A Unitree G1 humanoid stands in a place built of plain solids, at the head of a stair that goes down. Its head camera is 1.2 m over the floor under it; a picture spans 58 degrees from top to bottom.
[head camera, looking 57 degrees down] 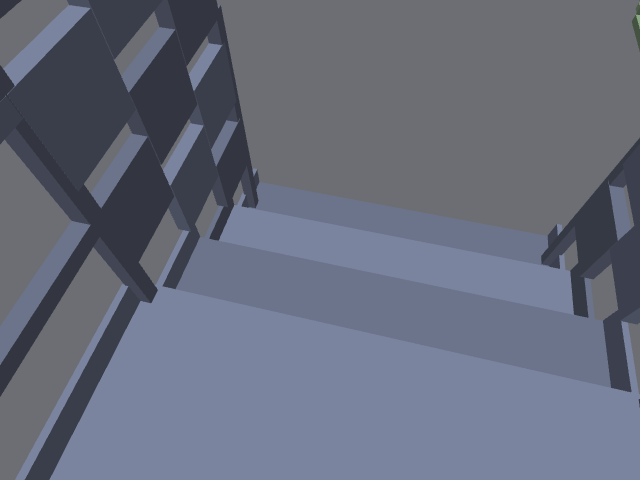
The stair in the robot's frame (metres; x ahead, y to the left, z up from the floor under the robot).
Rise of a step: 0.18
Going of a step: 0.30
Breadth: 1.50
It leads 14 degrees to the right of straight ahead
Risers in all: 4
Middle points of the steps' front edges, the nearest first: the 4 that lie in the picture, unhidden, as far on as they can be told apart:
0.45 -0.18 0.00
0.74 -0.25 -0.18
1.03 -0.32 -0.36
1.32 -0.39 -0.54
